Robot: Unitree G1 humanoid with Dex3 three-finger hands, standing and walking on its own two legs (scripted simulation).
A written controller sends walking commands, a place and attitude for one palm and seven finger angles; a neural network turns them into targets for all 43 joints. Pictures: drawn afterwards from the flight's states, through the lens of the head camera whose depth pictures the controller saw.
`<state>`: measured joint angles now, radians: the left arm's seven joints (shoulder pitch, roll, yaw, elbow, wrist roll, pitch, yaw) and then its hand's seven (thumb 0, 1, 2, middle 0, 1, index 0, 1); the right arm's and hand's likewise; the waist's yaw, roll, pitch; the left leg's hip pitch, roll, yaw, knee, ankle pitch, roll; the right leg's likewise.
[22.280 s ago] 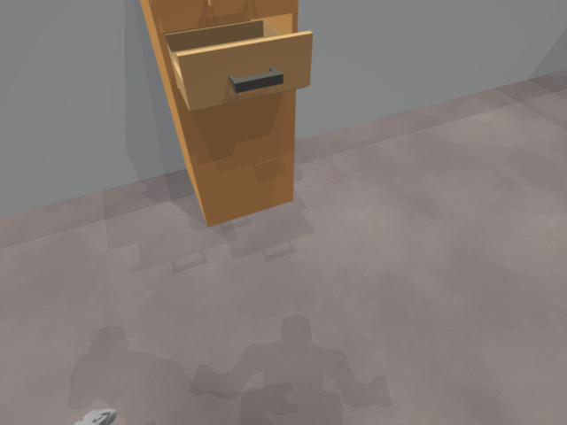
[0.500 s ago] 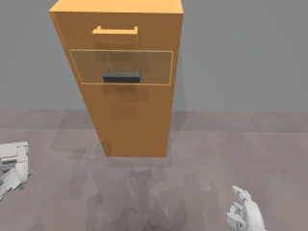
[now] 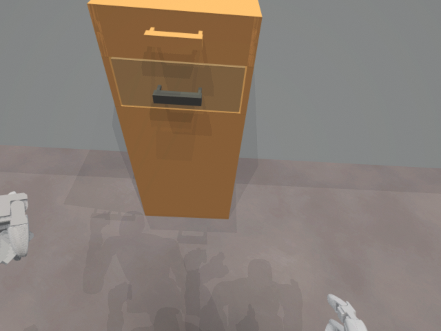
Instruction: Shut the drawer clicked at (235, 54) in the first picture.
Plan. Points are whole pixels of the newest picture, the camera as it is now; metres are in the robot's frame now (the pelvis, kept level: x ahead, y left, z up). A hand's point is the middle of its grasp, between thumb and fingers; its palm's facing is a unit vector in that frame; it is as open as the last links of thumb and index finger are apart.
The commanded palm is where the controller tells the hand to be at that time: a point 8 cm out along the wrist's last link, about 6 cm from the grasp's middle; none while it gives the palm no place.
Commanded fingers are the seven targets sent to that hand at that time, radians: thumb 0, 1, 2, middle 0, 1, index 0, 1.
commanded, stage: step back with the hand held close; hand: left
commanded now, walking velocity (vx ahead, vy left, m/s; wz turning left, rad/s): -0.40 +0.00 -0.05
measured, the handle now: (178, 93) +0.75 +0.15 +0.01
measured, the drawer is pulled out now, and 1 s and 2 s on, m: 0.00 0.00 0.00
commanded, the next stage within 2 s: stop stepping back and stand still in 0.48 s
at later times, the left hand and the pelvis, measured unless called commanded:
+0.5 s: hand out of the picture +0.12 +0.26 +0.16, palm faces +0.37 -0.86 -0.35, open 3.2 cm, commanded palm +0.06 +0.30 +0.18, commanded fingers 0.00 0.90 0.90 -1.40 -1.60 -1.40 -1.60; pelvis -0.07 +0.02 -0.01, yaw -1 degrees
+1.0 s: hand out of the picture +0.07 +0.31 +0.16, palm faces +0.30 -0.90 -0.32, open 3.2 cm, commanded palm -0.02 +0.35 +0.18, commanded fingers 0.00 0.90 0.90 -1.40 -1.60 -1.40 -1.60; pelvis -0.17 +0.08 +0.01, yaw -6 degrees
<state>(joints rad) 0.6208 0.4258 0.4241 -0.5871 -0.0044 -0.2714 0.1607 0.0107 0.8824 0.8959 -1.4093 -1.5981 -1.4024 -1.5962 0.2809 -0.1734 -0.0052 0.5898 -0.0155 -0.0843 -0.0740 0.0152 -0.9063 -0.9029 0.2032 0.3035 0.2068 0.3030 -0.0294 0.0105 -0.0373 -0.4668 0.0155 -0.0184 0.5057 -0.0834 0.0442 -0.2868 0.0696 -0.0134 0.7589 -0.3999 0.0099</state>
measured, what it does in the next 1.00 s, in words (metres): walks backwards: right foot, then right foot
